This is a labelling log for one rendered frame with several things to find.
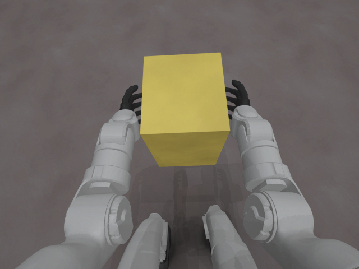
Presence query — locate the right robot upper arm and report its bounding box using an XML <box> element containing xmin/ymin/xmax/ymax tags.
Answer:
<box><xmin>243</xmin><ymin>190</ymin><xmax>359</xmax><ymax>269</ymax></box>

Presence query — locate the robot left hand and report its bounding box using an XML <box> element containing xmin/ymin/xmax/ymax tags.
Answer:
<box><xmin>119</xmin><ymin>85</ymin><xmax>142</xmax><ymax>124</ymax></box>

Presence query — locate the left robot upper arm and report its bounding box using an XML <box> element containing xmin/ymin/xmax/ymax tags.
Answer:
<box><xmin>15</xmin><ymin>193</ymin><xmax>133</xmax><ymax>269</ymax></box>

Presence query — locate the robot left foot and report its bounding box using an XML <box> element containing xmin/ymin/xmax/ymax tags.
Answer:
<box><xmin>159</xmin><ymin>225</ymin><xmax>171</xmax><ymax>269</ymax></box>

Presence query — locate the robot right forearm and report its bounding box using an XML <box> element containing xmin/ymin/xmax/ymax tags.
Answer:
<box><xmin>230</xmin><ymin>105</ymin><xmax>314</xmax><ymax>219</ymax></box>

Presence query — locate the robot left forearm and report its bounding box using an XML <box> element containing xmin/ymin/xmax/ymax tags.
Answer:
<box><xmin>64</xmin><ymin>109</ymin><xmax>140</xmax><ymax>237</ymax></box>

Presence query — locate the robot right hand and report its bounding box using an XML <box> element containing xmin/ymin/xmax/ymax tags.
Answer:
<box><xmin>225</xmin><ymin>80</ymin><xmax>250</xmax><ymax>120</ymax></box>

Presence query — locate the robot left thigh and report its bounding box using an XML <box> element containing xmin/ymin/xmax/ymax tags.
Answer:
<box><xmin>117</xmin><ymin>217</ymin><xmax>168</xmax><ymax>269</ymax></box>

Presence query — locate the carton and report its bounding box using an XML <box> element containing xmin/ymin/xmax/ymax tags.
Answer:
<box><xmin>140</xmin><ymin>53</ymin><xmax>230</xmax><ymax>167</ymax></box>

